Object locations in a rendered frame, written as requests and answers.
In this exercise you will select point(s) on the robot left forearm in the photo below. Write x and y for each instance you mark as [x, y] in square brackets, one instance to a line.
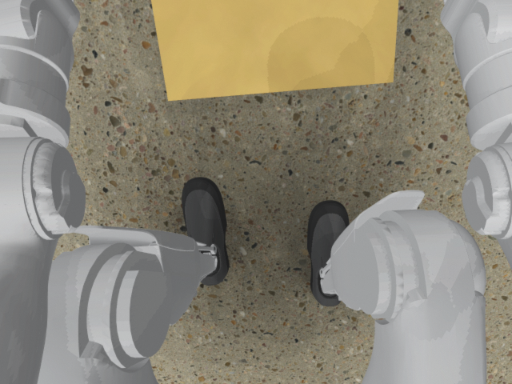
[36, 58]

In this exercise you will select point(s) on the robot right upper arm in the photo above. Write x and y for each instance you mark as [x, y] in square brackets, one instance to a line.
[487, 195]

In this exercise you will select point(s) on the robot right shin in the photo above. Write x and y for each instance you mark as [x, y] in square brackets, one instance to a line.
[337, 279]

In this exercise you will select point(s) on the robot left upper arm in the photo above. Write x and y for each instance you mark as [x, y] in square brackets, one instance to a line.
[42, 197]

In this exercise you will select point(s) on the carton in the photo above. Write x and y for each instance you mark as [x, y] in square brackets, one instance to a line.
[218, 48]

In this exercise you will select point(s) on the robot left foot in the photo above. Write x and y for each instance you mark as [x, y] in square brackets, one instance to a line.
[205, 220]

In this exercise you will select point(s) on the robot right forearm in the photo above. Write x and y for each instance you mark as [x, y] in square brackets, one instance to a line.
[481, 31]

